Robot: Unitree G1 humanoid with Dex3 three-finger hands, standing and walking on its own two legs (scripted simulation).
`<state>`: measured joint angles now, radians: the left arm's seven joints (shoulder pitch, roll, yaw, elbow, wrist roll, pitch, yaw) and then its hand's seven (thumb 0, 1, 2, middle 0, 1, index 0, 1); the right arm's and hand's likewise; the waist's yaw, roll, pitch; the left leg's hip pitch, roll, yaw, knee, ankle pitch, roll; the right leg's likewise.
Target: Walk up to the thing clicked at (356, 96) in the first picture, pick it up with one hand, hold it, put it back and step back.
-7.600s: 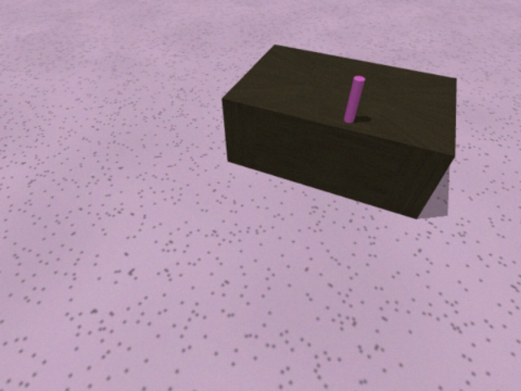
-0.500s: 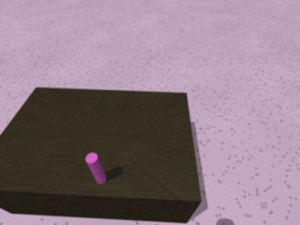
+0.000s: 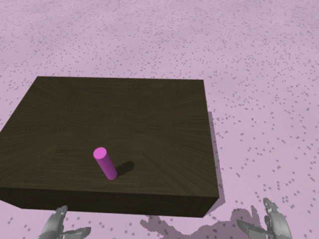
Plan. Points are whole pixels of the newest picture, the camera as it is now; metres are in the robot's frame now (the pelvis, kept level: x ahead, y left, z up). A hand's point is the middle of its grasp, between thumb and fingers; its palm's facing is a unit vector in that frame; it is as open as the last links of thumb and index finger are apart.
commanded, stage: go down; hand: left
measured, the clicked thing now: (106, 165) +0.42 +0.22 -0.24
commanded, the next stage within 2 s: none
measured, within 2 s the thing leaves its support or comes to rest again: neither
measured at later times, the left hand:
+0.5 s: hand (68, 231) +0.17 +0.26 -0.12, palm faces +0.04 -0.94 -0.33, open 17.3 cm
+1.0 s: hand (60, 228) +0.18 +0.28 -0.11, palm faces +0.08 -0.94 -0.32, open 17.3 cm
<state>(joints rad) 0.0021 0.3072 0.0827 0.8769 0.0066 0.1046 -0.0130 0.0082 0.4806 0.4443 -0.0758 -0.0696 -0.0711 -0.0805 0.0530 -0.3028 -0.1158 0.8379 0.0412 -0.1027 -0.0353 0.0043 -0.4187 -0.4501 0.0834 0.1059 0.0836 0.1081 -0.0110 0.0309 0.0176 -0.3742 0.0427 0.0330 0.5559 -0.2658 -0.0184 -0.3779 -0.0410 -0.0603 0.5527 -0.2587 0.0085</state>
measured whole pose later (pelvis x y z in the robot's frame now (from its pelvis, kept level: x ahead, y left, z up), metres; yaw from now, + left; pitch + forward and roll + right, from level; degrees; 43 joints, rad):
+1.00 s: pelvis +0.03 +0.01 -0.02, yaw +1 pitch +9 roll -1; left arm 0.28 0.35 0.18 0.30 0.00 0.40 -0.09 0.00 -0.50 0.03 -0.08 -0.03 -0.08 -0.04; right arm 0.30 -0.24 -0.10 0.50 0.02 -0.12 -0.08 -0.01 0.53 -0.04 0.06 0.05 0.06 0.05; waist -0.01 0.02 -0.09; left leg -0.53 0.03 0.01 0.79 -0.42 0.00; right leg -0.50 -0.06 -0.07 0.75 -0.39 0.03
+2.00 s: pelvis +0.00 +0.02 -0.03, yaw +0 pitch +9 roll -1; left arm -0.19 0.64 0.46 0.79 -0.08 0.10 -0.43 -0.01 -0.47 0.04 -0.06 -0.03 -0.06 -0.03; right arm 0.36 -0.26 -0.04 0.41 0.03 -0.19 -0.11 -0.01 0.54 -0.04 0.06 0.05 0.06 0.05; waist -0.04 -0.01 -0.10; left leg -0.61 0.04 0.01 0.86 -0.41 0.00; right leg -0.59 -0.05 -0.06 0.81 -0.38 0.03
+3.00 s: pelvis +0.00 +0.02 -0.03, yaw +0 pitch +13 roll -2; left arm -0.40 0.80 0.58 1.10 -0.14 -0.15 -0.58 -0.01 -0.48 0.04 -0.05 -0.02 -0.04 -0.03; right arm 0.29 -0.26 0.01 0.47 0.00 -0.23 -0.11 -0.01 0.54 -0.05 0.06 0.05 0.06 0.05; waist -0.07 -0.03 -0.12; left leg -0.67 0.04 0.01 0.85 -0.40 0.01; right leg -0.64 -0.05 -0.07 0.77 -0.36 0.03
